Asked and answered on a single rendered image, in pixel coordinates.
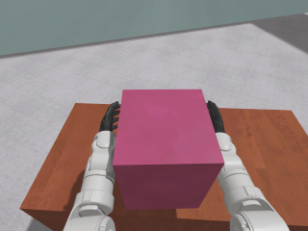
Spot robot left forearm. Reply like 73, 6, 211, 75
63, 131, 116, 231

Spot robot right upper arm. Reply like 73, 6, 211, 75
229, 210, 289, 231

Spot right robot hand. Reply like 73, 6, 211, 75
206, 100, 225, 133

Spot robot left upper arm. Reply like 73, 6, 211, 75
64, 215, 116, 231

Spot carton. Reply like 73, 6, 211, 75
113, 89, 225, 211

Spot pedestal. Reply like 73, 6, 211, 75
19, 103, 308, 231

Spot robot right forearm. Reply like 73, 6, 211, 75
216, 132, 290, 231

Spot left robot hand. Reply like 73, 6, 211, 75
99, 101, 121, 132

